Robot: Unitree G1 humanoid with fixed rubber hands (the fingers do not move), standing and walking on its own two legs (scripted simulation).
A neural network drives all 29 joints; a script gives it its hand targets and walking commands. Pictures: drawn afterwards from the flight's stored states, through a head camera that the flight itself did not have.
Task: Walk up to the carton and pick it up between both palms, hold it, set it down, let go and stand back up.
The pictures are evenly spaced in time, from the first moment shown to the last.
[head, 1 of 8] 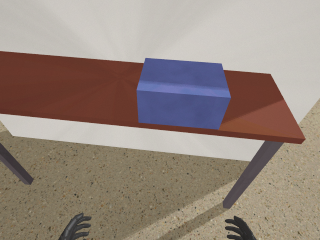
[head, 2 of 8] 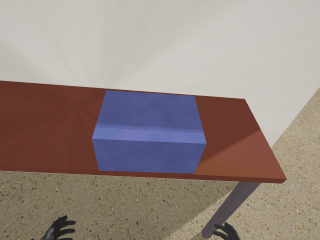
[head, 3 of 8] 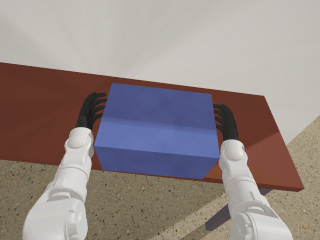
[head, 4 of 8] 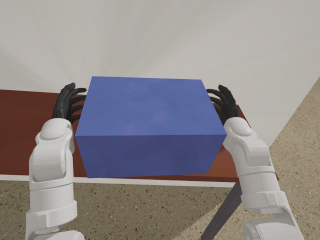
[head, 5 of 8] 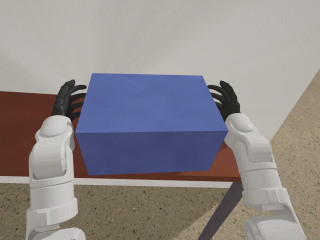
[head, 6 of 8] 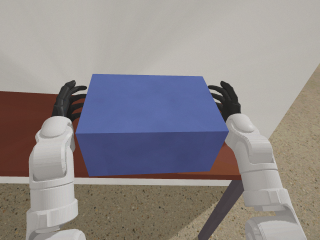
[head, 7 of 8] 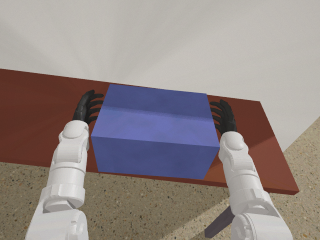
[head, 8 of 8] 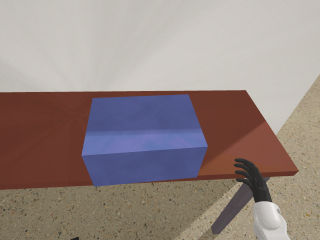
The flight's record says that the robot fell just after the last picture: no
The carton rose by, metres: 0.14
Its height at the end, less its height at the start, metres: +0.00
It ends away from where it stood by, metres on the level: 0.03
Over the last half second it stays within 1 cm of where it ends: yes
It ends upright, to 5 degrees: yes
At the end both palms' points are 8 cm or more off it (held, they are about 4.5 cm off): yes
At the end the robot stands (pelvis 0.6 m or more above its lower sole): yes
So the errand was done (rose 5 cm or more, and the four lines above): yes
